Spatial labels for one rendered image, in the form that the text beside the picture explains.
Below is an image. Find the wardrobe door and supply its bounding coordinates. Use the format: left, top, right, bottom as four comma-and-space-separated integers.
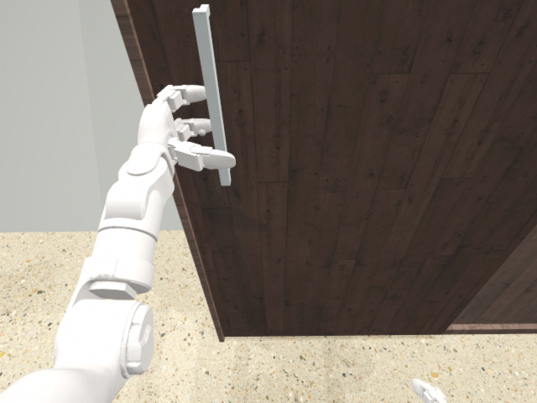
127, 0, 537, 337
452, 225, 537, 324

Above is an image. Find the handle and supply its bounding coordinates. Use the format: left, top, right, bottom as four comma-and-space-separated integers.
192, 4, 231, 186

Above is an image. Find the left robot forearm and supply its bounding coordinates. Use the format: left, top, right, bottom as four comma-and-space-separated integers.
54, 143, 175, 364

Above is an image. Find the left robot upper arm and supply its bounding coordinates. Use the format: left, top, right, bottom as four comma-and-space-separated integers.
0, 299, 154, 403

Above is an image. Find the left robot hand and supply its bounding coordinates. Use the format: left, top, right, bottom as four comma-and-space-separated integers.
138, 85, 236, 171

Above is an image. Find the right robot hand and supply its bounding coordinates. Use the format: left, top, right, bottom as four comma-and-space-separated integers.
412, 379, 446, 403

